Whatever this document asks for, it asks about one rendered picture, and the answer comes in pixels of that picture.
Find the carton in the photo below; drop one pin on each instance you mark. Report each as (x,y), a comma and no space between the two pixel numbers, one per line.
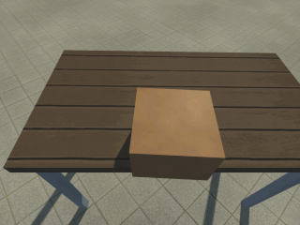
(174,135)

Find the table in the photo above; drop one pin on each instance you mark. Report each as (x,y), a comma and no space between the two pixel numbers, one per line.
(82,121)

